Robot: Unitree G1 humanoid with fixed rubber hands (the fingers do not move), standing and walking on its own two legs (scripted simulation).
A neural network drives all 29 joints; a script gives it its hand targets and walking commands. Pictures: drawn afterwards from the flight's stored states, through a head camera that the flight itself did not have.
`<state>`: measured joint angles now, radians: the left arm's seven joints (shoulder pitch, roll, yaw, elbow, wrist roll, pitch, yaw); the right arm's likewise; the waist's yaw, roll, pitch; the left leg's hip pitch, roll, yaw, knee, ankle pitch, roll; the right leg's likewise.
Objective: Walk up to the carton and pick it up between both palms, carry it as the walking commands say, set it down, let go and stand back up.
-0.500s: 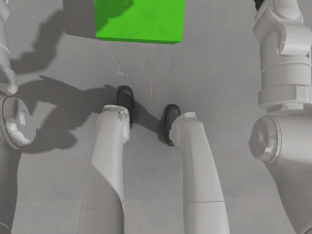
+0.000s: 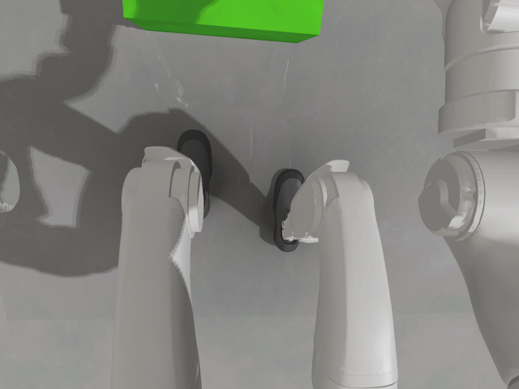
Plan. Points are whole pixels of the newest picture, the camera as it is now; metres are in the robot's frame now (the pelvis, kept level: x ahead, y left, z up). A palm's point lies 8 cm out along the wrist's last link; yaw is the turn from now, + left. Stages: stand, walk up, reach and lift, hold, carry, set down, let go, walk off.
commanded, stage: reach and lift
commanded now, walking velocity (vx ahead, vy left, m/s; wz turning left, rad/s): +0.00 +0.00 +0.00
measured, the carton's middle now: out of the picture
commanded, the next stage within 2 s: none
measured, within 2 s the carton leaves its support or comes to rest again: neither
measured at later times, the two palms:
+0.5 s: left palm out of the picture +0.54 +0.30 -0.29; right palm out of the picture +0.56 -0.15 -0.27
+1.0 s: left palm out of the picture +0.55 +0.29 -0.34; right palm out of the picture +0.56 -0.15 -0.34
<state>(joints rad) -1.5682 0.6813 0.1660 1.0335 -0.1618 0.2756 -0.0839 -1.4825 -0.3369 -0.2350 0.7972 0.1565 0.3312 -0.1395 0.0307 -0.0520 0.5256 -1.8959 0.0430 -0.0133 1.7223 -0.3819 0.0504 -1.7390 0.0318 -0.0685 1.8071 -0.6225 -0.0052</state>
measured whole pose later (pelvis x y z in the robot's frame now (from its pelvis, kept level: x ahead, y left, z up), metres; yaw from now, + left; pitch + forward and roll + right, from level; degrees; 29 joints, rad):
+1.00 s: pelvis +0.01 +0.00 -0.16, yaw -2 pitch +34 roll -2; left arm -1.59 0.68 0.12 1.27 -0.27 0.09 -0.08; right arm -1.46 -0.35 -0.06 0.94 0.23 0.16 -0.12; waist 0.02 -0.06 0.52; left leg -2.36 0.11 0.03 2.21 -0.45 0.09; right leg -2.20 0.07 -0.03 2.34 -0.73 0.01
